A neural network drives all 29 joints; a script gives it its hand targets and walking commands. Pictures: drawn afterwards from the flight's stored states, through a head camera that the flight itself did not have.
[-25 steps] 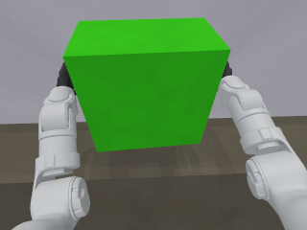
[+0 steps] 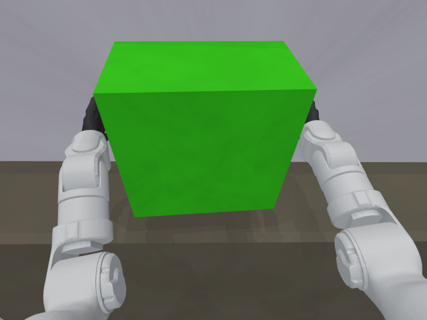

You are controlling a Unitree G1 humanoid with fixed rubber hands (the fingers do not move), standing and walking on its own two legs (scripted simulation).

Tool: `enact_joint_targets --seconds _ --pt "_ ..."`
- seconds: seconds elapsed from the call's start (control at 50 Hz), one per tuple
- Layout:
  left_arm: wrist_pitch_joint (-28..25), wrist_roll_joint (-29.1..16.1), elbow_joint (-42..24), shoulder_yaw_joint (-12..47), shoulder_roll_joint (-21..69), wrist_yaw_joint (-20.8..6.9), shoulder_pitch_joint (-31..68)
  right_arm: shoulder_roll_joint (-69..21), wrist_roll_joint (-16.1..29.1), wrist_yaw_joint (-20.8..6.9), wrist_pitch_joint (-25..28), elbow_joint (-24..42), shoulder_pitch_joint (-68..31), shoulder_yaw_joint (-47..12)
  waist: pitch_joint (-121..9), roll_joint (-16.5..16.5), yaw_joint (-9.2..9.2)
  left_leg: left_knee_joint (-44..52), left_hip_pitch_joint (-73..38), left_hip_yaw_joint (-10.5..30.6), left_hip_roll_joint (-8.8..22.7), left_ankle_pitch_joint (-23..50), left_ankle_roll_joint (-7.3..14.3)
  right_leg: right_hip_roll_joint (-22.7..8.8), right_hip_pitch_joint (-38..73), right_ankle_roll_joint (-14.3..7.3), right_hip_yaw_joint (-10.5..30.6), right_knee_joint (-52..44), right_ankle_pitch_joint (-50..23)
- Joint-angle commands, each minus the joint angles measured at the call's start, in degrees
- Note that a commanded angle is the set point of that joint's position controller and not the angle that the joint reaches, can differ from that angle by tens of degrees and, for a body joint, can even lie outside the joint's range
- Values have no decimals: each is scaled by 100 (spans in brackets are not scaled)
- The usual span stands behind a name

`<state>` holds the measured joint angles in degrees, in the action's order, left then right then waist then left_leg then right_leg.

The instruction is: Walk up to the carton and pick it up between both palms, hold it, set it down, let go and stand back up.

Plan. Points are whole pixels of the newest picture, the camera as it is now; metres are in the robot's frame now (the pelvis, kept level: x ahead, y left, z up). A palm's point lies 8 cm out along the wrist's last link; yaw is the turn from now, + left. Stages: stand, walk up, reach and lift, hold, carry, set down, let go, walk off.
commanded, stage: set down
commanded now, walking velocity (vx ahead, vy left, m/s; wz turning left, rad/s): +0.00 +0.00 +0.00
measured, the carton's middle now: (203, 135) +0.40 +0.04 +0.17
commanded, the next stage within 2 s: none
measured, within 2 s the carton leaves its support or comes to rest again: rests again in 1.44 s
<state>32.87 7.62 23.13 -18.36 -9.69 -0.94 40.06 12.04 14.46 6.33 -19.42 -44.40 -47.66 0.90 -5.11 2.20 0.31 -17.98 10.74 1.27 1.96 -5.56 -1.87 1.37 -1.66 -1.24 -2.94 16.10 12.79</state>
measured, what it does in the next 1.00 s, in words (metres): stands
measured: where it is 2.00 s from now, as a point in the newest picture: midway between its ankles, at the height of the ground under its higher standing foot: outside the picture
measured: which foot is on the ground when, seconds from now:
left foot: down 0.00-1.00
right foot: down 0.00-1.00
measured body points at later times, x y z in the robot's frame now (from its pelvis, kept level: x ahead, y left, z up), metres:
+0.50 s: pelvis +0.00 +0.00 +0.00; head -0.02 +0.01 +0.45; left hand +0.39 +0.24 +0.16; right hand +0.43 -0.15 +0.17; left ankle +0.05 +0.14 -0.75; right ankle -0.04 -0.10 -0.75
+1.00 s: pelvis +0.00 +0.00 +0.00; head +0.01 +0.01 +0.45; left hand +0.39 +0.24 +0.13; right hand +0.44 -0.15 +0.13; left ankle +0.05 +0.14 -0.75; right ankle -0.04 -0.10 -0.75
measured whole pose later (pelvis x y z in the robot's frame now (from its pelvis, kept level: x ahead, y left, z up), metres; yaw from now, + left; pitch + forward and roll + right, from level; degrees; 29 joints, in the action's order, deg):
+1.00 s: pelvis +0.00 +0.00 +0.00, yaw -1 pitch +4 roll +0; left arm 19.9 6.8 29.2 -18.9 -6.7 0.9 36.7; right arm 10.0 5.0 2.7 -7.8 -49.1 -44.4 6.1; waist -3.7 1.4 -3.8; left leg -16.1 15.8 0.7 2.4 -4.0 -2.1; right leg 1.7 -7.5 -1.4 -2.4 15.5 11.6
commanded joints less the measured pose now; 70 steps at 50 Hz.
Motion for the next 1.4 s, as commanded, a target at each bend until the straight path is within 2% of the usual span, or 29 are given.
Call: enact_joint_targets --seconds 0.0,0.44,0.74,0.88,1.02,1.2,1.38 --pt "-452 -896 -1183 2492 3303 -848 4818 -3391 323 -761 706 2224 -5275 -1262 -3187 -467 -55 -277 -2267 -113 -324 1906 53 104 -386 499 34 -180 -2163" --pt "-939 -764 -786 2381 3426 -774 4619 -3430 -260 -935 1197 1717 -4986 -914 -3373 -470 -230 -231 -2165 -235 -291 2068 -28 83 -330 485 5 -130 -2277" --pt "-1352 -645 -592 2305 3488 -665 4405 -3478 -599 -1082 1565 1476 -4756 -847 -3585 -399 -439 -240 -2046 -319 -247 2286 -49 74 -336 477 -21 -85 -2493" --pt "-1571 -671 -645 2412 3534 -631 4273 -3577 -704 -1073 1760 1541 -4543 -950 -3809 -330 -390 -283 -2010 -321 -258 2422 -42 39 -195 524 -19 -1 -2984" --pt "-1744 -636 -662 2471 3566 -619 4103 -3625 -789 -1078 1914 1608 -4348 -1030 -3896 -317 -405 -295 -1927 -325 -254 2475 -51 29 -136 530 -28 50 -3173" --pt "-1921 -605 -615 2564 3657 -556 3960 -3641 -841 -1127 2074 1623 -4208 -1096 -3941 -308 -472 -306 -1928 -336 -216 2529 -47 54 -298 480 -40 2 -2961" --pt "-2139 -508 -359 2521 3742 -517 3885 -3611 -1024 -1210 2262 1364 -4065 -939 -3876 -279 -524 -243 -1883 -405 -179 2428 -41 58 -436 419 -44 -96 -2598"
